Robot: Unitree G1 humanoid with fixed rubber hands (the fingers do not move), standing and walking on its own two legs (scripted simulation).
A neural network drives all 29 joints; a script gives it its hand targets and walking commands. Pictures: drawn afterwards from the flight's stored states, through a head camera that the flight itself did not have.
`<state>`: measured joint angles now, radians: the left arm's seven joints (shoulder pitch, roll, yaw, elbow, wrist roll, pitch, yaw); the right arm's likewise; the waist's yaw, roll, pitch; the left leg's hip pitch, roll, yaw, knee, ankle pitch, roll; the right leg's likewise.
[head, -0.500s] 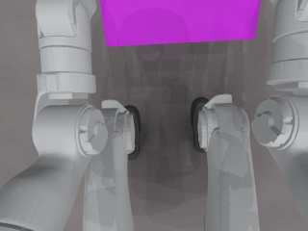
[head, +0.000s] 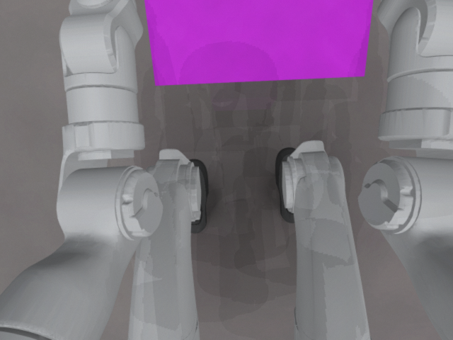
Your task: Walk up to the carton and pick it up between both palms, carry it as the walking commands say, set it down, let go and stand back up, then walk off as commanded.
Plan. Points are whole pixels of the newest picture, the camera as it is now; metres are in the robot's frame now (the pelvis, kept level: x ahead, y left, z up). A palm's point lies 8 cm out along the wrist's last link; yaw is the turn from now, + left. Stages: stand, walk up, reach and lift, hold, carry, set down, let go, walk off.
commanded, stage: reach and lift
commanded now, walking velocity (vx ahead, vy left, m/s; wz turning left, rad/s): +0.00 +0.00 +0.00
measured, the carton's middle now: out of the picture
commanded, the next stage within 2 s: none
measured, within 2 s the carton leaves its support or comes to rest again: neither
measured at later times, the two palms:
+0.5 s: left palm out of the picture +0.54 +0.14 -0.01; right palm out of the picture +0.53 -0.18 +0.00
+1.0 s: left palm out of the picture +0.51 +0.14 +0.06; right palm out of the picture +0.51 -0.18 +0.07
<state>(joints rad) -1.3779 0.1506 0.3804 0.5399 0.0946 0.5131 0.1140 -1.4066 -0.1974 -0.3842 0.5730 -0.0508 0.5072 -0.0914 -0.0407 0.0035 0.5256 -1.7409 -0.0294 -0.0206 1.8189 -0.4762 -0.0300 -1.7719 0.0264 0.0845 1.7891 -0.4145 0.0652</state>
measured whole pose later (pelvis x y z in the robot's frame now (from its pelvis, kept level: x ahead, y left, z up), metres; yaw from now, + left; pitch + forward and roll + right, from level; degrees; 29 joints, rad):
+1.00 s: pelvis +0.00 +0.01 +0.11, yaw +0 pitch +13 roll +0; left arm -1.15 0.07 0.37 0.49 0.12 0.52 0.11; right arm -1.17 -0.12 -0.38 0.51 -0.09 0.51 -0.08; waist -0.03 0.01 0.52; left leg -1.26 -0.03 -0.03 1.44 -0.41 -0.01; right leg -1.28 0.02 0.08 1.41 -0.35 0.06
